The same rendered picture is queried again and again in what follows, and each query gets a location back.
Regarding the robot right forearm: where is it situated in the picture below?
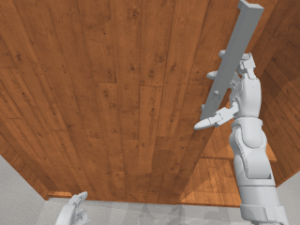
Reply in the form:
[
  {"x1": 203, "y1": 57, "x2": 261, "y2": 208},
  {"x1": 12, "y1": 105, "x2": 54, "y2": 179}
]
[{"x1": 229, "y1": 116, "x2": 290, "y2": 225}]

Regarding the left robot hand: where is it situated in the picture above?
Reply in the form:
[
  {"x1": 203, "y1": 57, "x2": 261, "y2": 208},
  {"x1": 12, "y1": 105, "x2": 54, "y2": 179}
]
[{"x1": 54, "y1": 191, "x2": 90, "y2": 225}]

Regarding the right robot hand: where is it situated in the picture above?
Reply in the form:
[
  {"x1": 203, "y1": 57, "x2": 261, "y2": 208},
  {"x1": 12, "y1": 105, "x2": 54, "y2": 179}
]
[{"x1": 194, "y1": 50, "x2": 262, "y2": 130}]

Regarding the wardrobe door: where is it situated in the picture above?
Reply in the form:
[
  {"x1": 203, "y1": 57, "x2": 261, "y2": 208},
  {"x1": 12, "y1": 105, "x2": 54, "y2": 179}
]
[
  {"x1": 0, "y1": 84, "x2": 69, "y2": 192},
  {"x1": 0, "y1": 0, "x2": 278, "y2": 205}
]

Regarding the handle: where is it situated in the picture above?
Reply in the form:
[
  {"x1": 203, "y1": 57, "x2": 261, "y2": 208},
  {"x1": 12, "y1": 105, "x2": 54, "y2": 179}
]
[{"x1": 200, "y1": 0, "x2": 264, "y2": 121}]

